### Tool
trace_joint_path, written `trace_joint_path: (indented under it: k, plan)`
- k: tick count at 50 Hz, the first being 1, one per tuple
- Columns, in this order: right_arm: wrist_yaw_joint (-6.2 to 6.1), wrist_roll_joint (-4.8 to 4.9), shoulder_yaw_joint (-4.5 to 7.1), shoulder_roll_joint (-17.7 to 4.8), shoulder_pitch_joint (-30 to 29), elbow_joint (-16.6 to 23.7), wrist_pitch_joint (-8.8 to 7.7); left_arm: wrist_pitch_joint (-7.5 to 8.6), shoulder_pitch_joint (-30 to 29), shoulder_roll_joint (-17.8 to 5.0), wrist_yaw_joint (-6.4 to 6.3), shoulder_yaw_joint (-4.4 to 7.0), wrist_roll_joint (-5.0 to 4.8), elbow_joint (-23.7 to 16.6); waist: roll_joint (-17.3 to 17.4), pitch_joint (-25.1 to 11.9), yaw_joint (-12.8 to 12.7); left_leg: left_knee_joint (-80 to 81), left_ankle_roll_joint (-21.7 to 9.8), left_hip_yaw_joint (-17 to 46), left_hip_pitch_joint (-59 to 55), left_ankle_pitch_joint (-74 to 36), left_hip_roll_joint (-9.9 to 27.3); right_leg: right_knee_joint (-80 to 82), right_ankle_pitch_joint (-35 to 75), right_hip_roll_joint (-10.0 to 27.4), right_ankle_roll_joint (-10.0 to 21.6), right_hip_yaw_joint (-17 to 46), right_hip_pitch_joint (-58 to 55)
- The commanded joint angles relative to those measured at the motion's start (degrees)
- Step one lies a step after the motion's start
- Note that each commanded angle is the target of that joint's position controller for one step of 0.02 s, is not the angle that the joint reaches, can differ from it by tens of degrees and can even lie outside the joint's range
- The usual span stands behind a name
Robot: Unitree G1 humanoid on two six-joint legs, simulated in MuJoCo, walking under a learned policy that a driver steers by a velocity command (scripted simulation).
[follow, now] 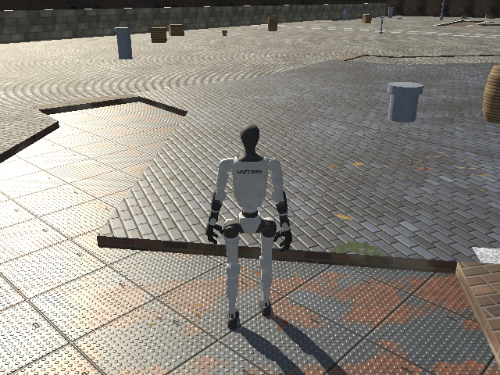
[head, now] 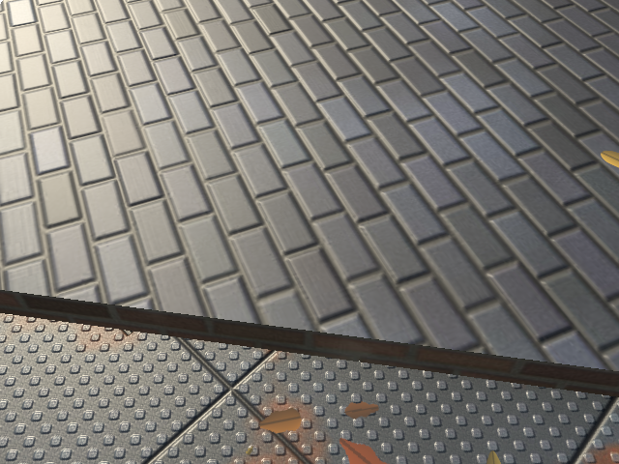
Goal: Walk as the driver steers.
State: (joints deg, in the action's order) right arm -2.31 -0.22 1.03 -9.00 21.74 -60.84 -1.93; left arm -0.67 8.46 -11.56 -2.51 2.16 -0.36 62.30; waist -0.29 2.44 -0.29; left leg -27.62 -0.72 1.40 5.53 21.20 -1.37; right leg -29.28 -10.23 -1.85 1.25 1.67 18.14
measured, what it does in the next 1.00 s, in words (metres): walks ahead: left foot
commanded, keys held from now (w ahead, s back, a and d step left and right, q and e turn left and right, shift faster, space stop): no key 0.24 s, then w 0.76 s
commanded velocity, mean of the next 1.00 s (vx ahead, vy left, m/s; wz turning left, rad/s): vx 0.27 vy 0.00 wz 0.00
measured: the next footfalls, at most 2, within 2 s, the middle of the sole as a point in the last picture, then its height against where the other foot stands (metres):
left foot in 0.98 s outside the picture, level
right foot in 1.64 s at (362, 283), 0.11 m higher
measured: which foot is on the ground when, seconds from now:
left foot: down 0.00-0.50, up 0.52-0.96, down 0.98-1.00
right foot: down 0.00-0.98, up 1.00-1.00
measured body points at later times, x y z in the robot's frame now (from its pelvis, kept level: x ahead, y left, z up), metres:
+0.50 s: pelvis +0.06 -0.02 -0.01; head +0.06 -0.04 +0.44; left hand +0.11 +0.23 -0.15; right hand -0.02 -0.26 -0.16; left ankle -0.07 +0.11 -0.73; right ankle +0.08 -0.10 -0.74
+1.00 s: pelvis +0.30 +0.00 -0.02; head +0.33 +0.00 +0.43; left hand +0.19 +0.21 -0.16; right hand +0.49 -0.22 -0.13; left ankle +0.41 +0.06 -0.74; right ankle +0.09 -0.10 -0.70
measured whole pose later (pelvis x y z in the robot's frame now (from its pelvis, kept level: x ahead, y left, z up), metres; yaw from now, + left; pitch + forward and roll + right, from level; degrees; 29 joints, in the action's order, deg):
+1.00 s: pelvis +0.30 +0.00 -0.02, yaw +0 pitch +1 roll -1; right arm 0.7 -2.4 2.2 -10.4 0.7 -50.7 -5.0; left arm 5.4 27.8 -9.1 -0.8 0.4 0.5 64.2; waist -0.2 3.7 -2.2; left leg -32.8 -7.4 -6.9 26.8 6.5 -1.4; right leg -37.1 -28.6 -1.6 3.2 -2.9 -2.0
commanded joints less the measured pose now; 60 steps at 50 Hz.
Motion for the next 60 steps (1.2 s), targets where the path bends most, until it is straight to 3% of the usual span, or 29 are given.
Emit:
trace_joint_path:
  k: [1, 12, 13, 14, 16, 17, 19, 21, 23, 24, 25, 26, 27, 28, 29, 31, 33, 39, 43, 46, 48, 49, 50, 51, 52, 53, 55, 57, 60]
  plan:
    - [-0.13, 0.02, 0.85, -4.7, 6.0, 0.4, -0.22, 0.41, 0.5, -5.7, -0.18, 0.91, -0.01, -1.8, 0.7, 0.6, 0.0, 6.6, -0.9, 1.6, 11.1, -7.3, 2.3, 3.2, 6.3, 3.3, 2.8, 3.6, -9.4]
    - [-0.09, 0.05, 0.95, -4.4, 6.5, 0.5, -0.29, 0.43, 1.0, -5.4, -0.25, 0.96, -0.05, -1.6, 0.8, 0.8, 0.0, 6.7, -1.0, 1.6, 11.2, -7.5, 2.3, 3.1, 6.7, 3.3, 2.6, 3.5, -9.5]
    - [-0.10, 0.05, 0.84, -3.8, 7.7, -0.2, -0.23, 0.40, 2.0, -4.7, -0.22, 0.78, 0.01, -1.0, 1.0, -0.4, 0.1, 7.4, -1.2, 1.4, 10.7, -1.9, 2.0, 3.2, 0.5, 2.6, 2.6, 2.8, -10.0]
    - [-0.16, -2.50, 0.51, -3.8, 6.6, 0.0, 0.59, -0.16, 5.6, -1.9, 0.64, -0.21, 1.88, 0.4, 3.2, -0.5, -1.1, 10.0, -3.9, 7.1, 10.2, 7.2, 5.1, 3.6, -7.9, 4.1, 2.4, 4.2, -8.7]
    - [-0.02, -1.77, 1.58, -7.4, 6.0, 1.2, 1.28, -0.18, 3.0, -3.6, 1.38, 0.36, 1.90, -0.9, 5.6, 5.0, 0.8, 13.9, -7.6, 13.1, 9.1, 22.2, 8.0, -2.3, -18.7, -0.2, 2.4, 0.0, 0.7]
    - [-0.07, -1.27, 2.05, -8.9, 7.3, 0.9, 1.23, 0.24, 0.0, -3.2, 1.79, 0.27, 1.99, -2.5, 7.6, 7.8, 2.1, 17.5, -9.7, 17.5, 7.8, 25.9, 11.7, -6.7, -16.4, -1.3, 2.0, -3.3, 5.5]
    - [-0.09, -1.06, 2.48, -9.5, 7.8, 0.1, 0.65, 1.60, -3.0, -2.1, 2.43, -0.08, 2.28, -5.1, 9.4, 11.9, 3.0, 20.2, -12.4, 21.6, 5.5, 21.8, 16.9, -12.1, -12.2, 1.7, 2.0, -4.9, 11.5]
    - [0.17, -1.65, 2.79, -9.5, 8.1, -0.4, -0.18, 3.15, -3.0, -3.1, 2.94, 0.29, 2.01, -6.8, 9.1, 12.2, 2.8, 18.3, -12.6, 19.5, 0.9, 12.1, 16.8, -10.3, -14.4, 2.9, 2.5, -5.2, 13.6]
    - [0.42, -1.21, 3.01, -9.5, 6.0, -0.4, -0.76, 4.52, 3.3, -2.5, 3.38, 0.64, 1.12, -5.8, 8.0, 10.1, -0.6, 13.4, -10.8, 14.4, 3.2, 1.8, 14.4, -1.9, -9.6, 1.3, 3.1, -7.3, 2.6]
    - [0.68, -1.06, 2.89, -9.0, 3.7, 0.2, -1.05, 5.02, 11.2, -2.5, 3.27, 1.17, 0.69, -3.1, 6.1, 7.5, -4.1, 7.8, -9.0, 10.5, 8.4, -4.5, 11.5, 2.6, -7.2, -0.8, 3.4, -7.4, -9.7]
    - [1.32, -0.76, 2.28, -7.0, 1.3, 1.7, -1.79, 5.61, 19.7, -5.9, 2.73, 2.50, 1.02, -0.9, -2.3, 4.0, -7.9, -6.4, -6.5, 3.8, 15.7, -10.9, 6.1, 8.9, -12.0, 5.0, 5.1, 3.9, -21.1]
    - [2.05, -0.66, 1.66, -3.7, 1.2, 4.2, -2.33, 5.21, 29.1, -12.6, 2.58, 4.29, 1.40, 1.5, -18.4, -0.8, -9.1, -26.1, -3.4, -4.4, 28.4, 3.1, -2.1, 18.5, -24.3, 18.7, 10.4, 29.5, -30.5]
    - [2.35, -2.02, 2.44, -7.1, -1.9, 5.2, -2.34, 4.52, 27.5, -9.5, 2.75, 3.25, 1.63, 1.9, -11.4, 1.6, -6.6, -36.5, -4.6, 0.2, 33.3, 8.8, -0.6, 21.1, -25.6, 22.5, 11.6, 36.4, -26.2]
    - [2.86, -1.95, 2.24, -5.8, -3.4, 5.3, -2.42, 4.52, 20.9, -7.4, 2.85, 2.55, 1.96, -0.5, -4.2, 5.5, -3.6, -40.1, -5.6, 1.7, 34.6, 3.4, 2.9, 20.4, -25.1, 21.7, 11.0, 30.4, -21.1]
    - [3.41, -1.44, 1.82, -4.4, -4.0, 5.1, -2.92, 4.92, 16.4, -6.2, 2.91, 2.12, 2.02, -2.3, -0.7, 6.1, -2.1, -39.4, -5.8, 1.9, 33.2, -2.3, 4.8, 21.3, -19.7, 19.7, 10.3, 24.8, -17.3]
    - [4.01, -1.81, 2.05, -4.5, -4.2, 5.1, -2.75, 5.91, 14.7, -3.6, 2.63, 0.92, 1.74, -2.5, -1.4, 4.9, 0.0, -36.2, -4.9, 0.6, 30.5, -6.9, 6.5, 22.4, -8.2, 15.5, 8.7, 15.6, -15.2]
    - [4.37, -1.94, 2.22, -4.8, -4.4, 5.2, -1.89, 6.64, 17.9, -2.9, 2.26, 0.32, 1.48, -1.2, -2.6, 3.3, 0.3, -35.0, -3.8, -1.6, 31.0, -8.7, 6.2, 21.9, 3.0, 13.9, 8.6, 10.4, -17.2]
    - [4.61, -1.40, 1.24, -3.7, -19.6, 10.9, -0.99, 7.15, 22.6, -3.1, 1.89, -0.83, 1.30, 0.3, -3.8, 5.3, -1.5, -20.7, -1.2, -6.4, 34.2, -14.4, 4.9, 21.9, 21.6, 11.7, 9.1, 2.1, -16.8]
    - [4.31, -0.92, 0.94, -4.3, -24.6, 13.1, -1.12, 7.36, 23.5, -4.5, 1.57, -0.75, 1.26, 0.8, -5.4, 5.6, -1.7, -9.2, -3.1, -8.3, 26.8, -17.1, 2.6, 21.2, 28.3, 12.6, 8.8, 0.3, -17.2]
    - [3.38, -1.07, 1.93, -6.4, -18.7, 11.8, -1.80, 7.40, 21.0, -6.1, 1.30, -0.40, 1.43, 0.5, -5.2, 2.0, 2.0, -6.0, -6.3, -8.7, 17.7, -14.3, -0.4, 11.7, 47.4, 13.7, 7.6, -1.2, -20.8]
    - [2.40, -1.46, 3.44, -8.7, -3.1, 6.6, -2.87, 6.88, 19.5, -6.7, 1.28, -0.24, 1.41, 0.1, -3.7, -6.2, 8.4, -0.6, -8.6, -8.1, 0.6, -15.5, -1.6, -7.6, 47.5, 11.4, 6.0, -3.1, -18.0]
    - [1.82, -2.88, 4.68, -13.1, 5.6, 4.9, -3.25, 6.78, 20.1, -4.8, 1.49, -0.88, 1.16, -1.3, 0.9, -12.1, 10.6, 0.0, -10.8, 3.8, -12.4, -9.7, 9.5, -23.6, 28.0, 8.6, 5.4, -4.7, -7.3]
    - [2.28, -3.54, 5.73, -17.8, 7.0, 4.9, -2.91, 6.37, 28.0, 2.1, 2.03, -1.80, -0.81, -1.8, 14.4, -18.1, 5.8, 7.3, -20.0, 34.0, -24.3, -7.1, 26.4, -47.0, -19.2, -2.4, 3.4, -6.1, 11.7]
    - [3.00, -0.80, 5.47, -15.1, 2.0, 5.4, -2.20, 6.03, 23.3, -3.8, 2.08, -0.32, 0.95, -1.8, 5.2, -14.9, 5.2, 13.5, -18.9, 37.9, -18.1, 3.9, 23.4, -50.2, -16.4, 0.3, 4.6, 1.2, 16.0]
    - [3.14, -0.19, 4.30, -11.5, -5.3, 6.7, -2.28, 6.13, 17.0, -4.2, 2.42, 0.01, 1.34, -3.9, 3.4, -5.5, 2.9, 15.4, -16.6, 28.1, -8.6, 6.5, 21.5, -47.8, -9.8, 3.4, 4.9, 0.7, 17.9]
    - [3.35, -0.26, 3.55, -8.5, -8.0, 6.9, -2.79, 6.32, 14.4, -3.5, 2.60, -0.05, 1.55, -4.4, 0.8, -1.6, 1.7, 17.8, -14.9, 22.3, -1.6, -0.1, 19.1, -44.6, -6.4, 5.1, 4.8, 0.6, 15.8]
    - [2.84, -0.46, 2.38, -5.1, -7.4, 5.3, -3.71, 5.18, 15.6, -1.9, 2.93, -0.08, 2.63, -3.8, 1.5, -0.3, -1.4, 19.1, -12.1, 13.1, 5.1, -11.6, 14.7, -39.8, -4.8, 6.9, 3.7, 0.6, 10.1]
    - [2.68, -0.45, 2.18, -5.6, -4.2, 3.8, -4.65, 4.18, 15.9, -0.8, 3.35, -0.04, 2.80, -3.9, 1.8, -0.9, -2.2, 19.1, -11.9, 8.8, 5.7, -20.5, 13.4, -37.7, -4.4, 6.9, 2.9, -0.5, 9.1]
    - [2.55, -0.49, 2.30, -7.6, -0.9, 2.8, -4.84, 3.26, 9.7, -1.6, 3.82, 0.28, 3.04, -6.1, 2.5, 0.5, -1.7, 20.6, -11.3, 5.0, 4.5, -21.9, 12.0, -33.1, -0.2, 7.9, 1.6, -2.2, 14.5]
